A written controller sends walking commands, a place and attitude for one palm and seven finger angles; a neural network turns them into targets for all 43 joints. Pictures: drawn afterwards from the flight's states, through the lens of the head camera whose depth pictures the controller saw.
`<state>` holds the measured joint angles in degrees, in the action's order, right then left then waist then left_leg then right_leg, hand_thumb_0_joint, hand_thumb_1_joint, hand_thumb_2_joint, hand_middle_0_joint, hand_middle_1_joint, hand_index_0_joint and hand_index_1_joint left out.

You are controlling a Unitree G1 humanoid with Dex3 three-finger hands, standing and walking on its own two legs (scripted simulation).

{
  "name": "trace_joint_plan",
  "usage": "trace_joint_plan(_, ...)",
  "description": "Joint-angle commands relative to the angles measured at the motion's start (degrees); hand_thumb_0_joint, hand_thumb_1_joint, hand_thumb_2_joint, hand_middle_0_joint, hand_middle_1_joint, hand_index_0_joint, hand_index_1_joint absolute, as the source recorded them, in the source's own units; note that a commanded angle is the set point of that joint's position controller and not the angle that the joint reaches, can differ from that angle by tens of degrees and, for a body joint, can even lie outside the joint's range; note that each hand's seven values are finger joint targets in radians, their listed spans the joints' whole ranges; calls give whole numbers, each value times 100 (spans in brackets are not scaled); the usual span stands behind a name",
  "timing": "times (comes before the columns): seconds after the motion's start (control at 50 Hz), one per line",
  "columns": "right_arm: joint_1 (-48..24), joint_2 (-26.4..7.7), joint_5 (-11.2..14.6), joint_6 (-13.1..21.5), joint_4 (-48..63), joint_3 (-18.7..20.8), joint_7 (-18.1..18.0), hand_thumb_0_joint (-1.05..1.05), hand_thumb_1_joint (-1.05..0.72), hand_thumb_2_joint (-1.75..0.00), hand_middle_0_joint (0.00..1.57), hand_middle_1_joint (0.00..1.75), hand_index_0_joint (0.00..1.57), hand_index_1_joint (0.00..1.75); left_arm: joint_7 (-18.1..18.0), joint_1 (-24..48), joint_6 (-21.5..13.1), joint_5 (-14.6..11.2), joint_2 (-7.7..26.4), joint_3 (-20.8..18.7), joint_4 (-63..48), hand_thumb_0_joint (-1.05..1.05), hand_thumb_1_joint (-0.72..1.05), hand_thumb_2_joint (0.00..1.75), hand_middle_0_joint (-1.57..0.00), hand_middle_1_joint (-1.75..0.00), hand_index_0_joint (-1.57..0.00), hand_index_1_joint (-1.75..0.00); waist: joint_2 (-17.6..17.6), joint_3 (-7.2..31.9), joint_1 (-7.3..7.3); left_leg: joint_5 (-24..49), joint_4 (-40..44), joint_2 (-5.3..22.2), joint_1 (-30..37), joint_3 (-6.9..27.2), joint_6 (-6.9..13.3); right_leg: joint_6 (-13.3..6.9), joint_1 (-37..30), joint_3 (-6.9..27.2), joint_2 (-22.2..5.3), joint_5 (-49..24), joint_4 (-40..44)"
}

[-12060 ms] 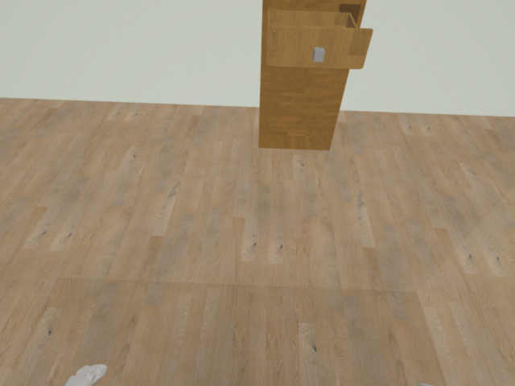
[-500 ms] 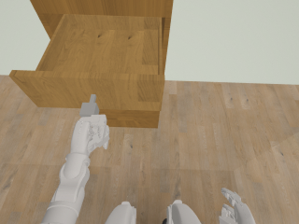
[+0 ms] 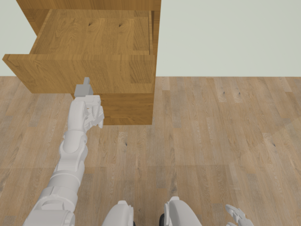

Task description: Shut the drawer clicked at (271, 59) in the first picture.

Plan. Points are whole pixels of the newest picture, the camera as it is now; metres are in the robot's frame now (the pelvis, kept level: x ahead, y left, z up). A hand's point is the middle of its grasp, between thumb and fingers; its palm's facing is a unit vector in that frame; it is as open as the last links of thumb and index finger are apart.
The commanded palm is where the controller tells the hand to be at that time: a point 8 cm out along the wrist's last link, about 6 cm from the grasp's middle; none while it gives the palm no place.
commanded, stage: push the drawer shut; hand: left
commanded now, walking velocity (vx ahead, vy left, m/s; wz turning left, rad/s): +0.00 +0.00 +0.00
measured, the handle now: (85, 88) +0.48 +0.18 +0.05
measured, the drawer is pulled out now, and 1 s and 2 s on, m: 0.22 0.10 0.00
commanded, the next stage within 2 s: none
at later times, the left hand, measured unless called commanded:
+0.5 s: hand (104, 97) +0.46 +0.13 +0.03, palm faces -0.01 -1.00 -0.06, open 3.6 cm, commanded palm +0.46 +0.19 +0.04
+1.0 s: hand (106, 80) +0.52 +0.12 +0.03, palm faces +0.00 -1.00 -0.04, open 3.6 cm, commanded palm +0.52 +0.18 +0.04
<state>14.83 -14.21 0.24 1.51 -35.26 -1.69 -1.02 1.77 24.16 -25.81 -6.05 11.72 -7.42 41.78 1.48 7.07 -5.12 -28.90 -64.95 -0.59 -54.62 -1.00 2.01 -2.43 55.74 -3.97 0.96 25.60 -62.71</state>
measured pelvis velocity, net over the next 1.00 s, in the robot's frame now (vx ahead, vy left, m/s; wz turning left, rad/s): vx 0.00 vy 0.01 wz -0.03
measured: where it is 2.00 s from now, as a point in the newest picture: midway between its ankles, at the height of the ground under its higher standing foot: outside the picture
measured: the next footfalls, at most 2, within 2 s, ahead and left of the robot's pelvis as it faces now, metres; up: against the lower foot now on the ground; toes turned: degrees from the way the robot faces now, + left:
none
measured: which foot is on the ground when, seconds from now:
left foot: down 0.00-1.00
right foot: down 0.00-1.00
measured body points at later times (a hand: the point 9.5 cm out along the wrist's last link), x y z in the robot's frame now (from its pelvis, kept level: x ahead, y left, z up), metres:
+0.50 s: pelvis -0.01 +0.00 -0.01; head +0.11 +0.00 +0.42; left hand +0.46 +0.18 +0.03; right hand +0.05 -0.26 -0.13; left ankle +0.02 +0.10 -0.65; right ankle +0.04 -0.10 -0.65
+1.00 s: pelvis +0.00 +0.01 -0.01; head +0.15 +0.01 +0.41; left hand +0.52 +0.18 +0.03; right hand +0.00 -0.25 -0.13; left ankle +0.02 +0.10 -0.65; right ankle +0.04 -0.10 -0.65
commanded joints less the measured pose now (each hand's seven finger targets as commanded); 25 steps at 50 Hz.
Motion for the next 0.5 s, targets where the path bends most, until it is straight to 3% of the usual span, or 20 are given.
trace_joint_plan(0.0,287,-796,-34,221,509,333,-52,0,-90,-90,20,30,20,30,-125,3030,-735,-162,1127,-589,-1329,0,90,90,-140,-160,-140,-160,79,2321,-163,886,888,4,905,281,-79,128,-1472,471,-23,-725,900)
trace_joint_plan(0.06,342,-810,-52,223,475,338,-52,0,-90,-90,20,30,20,30,-124,3338,-856,-110,1197,-605,-1200,0,90,90,-140,-160,-140,-160,194,2463,-197,846,878,-6,969,275,-69,129,-1437,502,-14,-675,893)
trace_joint_plan(0.12,430,-847,-66,218,442,335,-64,0,-90,-90,20,30,20,30,-99,3526,-915,-108,1453,-778,-1006,0,90,90,-140,-160,-140,-160,84,2583,-206,829,851,-8,850,278,-48,133,-1551,546,-6,-682,876)
trace_joint_plan(0.18,464,-842,-66,205,367,330,-63,0,-90,-90,20,30,20,30,-59,3931,-935,-69,1342,-645,-767,0,90,90,-140,-160,-140,-160,312,2561,-316,777,855,0,952,281,-64,140,-1339,516,-4,-623,882)
trace_joint_plan(0.2,504,-863,-66,197,324,326,-68,0,-90,-90,20,30,20,30,-72,4058,-945,-70,1466,-742,-644,0,90,90,-140,-160,-140,-160,162,2488,-325,702,866,9,891,316,-63,140,-1308,506,-1,-527,888)
trace_joint_plan(0.3,633,-914,-80,191,274,300,-92,0,-90,-90,20,30,20,30,1,4579,-973,-62,1688,-861,-123,0,90,90,-140,-160,-140,-160,66,2514,-447,502,817,-7,678,308,-16,158,-1267,561,12,-348,909)
trace_joint_plan(0.36,708,-946,-102,178,238,292,-85,0,-90,-90,20,30,20,30,25,4877,-988,-24,1812,-926,57,0,90,90,-140,-160,-140,-160,363,2741,-472,692,760,-12,849,324,-30,138,-1154,518,25,-517,824)
trace_joint_plan(0.48,893,-987,-143,120,228,277,-55,0,-90,-90,20,30,20,30,61,5058,-931,6,2247,-1330,610,0,90,90,-140,-160,-140,-160,117,2777,-499,795,606,-14,362,282,1,161,-1386,604,34,-689,794)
